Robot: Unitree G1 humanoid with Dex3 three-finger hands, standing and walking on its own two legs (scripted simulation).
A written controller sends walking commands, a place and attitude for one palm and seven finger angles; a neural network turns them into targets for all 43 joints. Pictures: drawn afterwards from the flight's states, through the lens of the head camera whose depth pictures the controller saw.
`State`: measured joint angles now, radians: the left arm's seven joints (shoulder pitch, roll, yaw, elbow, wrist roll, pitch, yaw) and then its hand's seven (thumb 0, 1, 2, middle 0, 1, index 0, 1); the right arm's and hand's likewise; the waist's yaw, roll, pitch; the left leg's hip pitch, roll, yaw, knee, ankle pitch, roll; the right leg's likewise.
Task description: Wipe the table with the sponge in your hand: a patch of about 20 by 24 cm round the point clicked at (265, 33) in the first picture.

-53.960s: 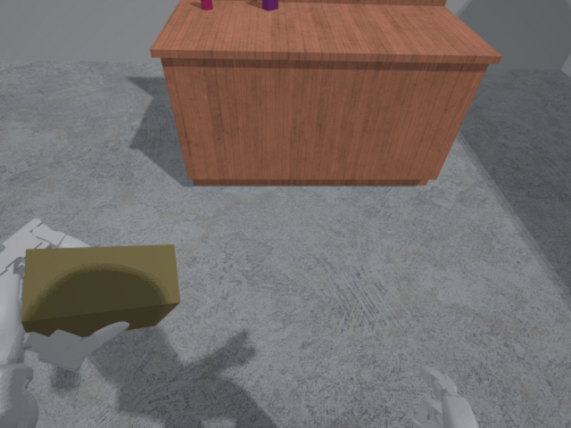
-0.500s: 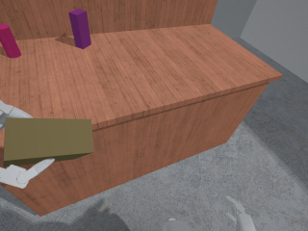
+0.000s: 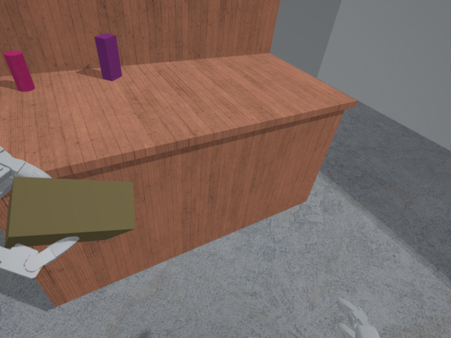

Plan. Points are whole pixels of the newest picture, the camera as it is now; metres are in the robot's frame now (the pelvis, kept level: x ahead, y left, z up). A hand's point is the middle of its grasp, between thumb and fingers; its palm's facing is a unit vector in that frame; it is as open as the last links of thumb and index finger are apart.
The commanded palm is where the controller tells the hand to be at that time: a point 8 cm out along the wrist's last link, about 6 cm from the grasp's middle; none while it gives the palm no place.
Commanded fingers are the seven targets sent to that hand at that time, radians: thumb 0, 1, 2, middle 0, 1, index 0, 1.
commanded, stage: stop stepping back and stand still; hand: left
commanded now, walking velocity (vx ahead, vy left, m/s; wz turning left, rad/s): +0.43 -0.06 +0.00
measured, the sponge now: (87, 214) +0.23 +0.21 +0.17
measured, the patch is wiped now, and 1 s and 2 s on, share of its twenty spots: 0.90 0.90 0.90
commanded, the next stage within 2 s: stand and wait in 0.84 s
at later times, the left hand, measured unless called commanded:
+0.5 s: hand (23, 262) +0.13 +0.22 +0.22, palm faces +0.46 -0.81 -0.36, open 10.2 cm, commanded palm +0.08 +0.25 +0.23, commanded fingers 0.00 0.10 1.30 -1.20 -1.60 -1.20 -1.60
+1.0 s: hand (11, 265) +0.13 +0.23 +0.22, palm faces +0.50 -0.78 -0.36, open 10.2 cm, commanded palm +0.07 +0.27 +0.23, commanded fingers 0.00 0.10 1.30 -1.20 -1.60 -1.20 -1.60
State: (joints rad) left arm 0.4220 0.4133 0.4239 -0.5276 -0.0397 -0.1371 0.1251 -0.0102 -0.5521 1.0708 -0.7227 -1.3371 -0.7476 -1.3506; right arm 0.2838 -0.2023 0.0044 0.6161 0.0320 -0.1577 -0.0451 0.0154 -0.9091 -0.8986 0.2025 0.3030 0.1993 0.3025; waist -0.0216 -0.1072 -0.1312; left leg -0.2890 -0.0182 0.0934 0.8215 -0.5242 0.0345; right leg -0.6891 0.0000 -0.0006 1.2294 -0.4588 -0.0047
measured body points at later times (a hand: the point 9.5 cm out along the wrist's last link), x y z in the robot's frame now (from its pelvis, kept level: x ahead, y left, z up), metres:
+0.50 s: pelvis -0.07 -0.03 +0.02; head -0.11 -0.02 +0.47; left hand +0.10 +0.26 +0.24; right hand +0.10 -0.27 -0.04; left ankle -0.05 +0.10 -0.70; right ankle -0.02 -0.13 -0.65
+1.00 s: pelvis -0.06 -0.03 +0.03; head -0.09 -0.03 +0.48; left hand +0.10 +0.27 +0.23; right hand +0.11 -0.25 -0.05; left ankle -0.06 +0.11 -0.70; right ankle -0.01 -0.13 -0.70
